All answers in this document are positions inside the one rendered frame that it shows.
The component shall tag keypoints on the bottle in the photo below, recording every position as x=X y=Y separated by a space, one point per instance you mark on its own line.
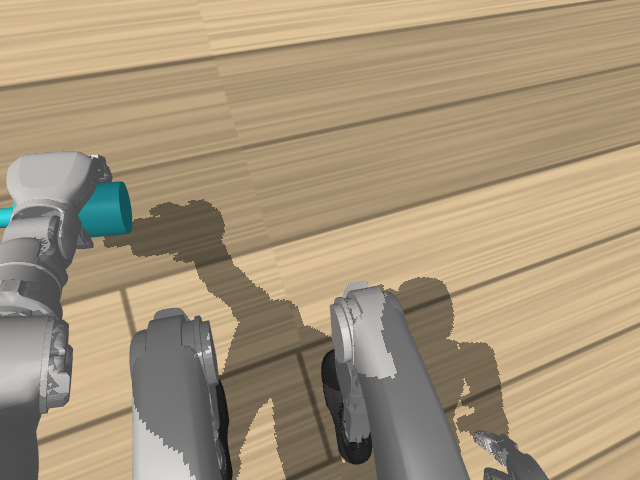
x=108 y=211

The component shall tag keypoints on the left robot foot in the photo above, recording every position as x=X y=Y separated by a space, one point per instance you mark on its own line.
x=226 y=471

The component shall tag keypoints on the right robot hand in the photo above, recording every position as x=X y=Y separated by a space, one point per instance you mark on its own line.
x=520 y=466

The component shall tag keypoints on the right robot foot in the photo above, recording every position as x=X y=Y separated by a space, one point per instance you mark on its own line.
x=352 y=452

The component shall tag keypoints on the left robot hand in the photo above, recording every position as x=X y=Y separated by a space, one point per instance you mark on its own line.
x=66 y=177

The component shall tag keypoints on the left robot arm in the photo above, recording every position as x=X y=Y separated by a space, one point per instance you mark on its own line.
x=38 y=246

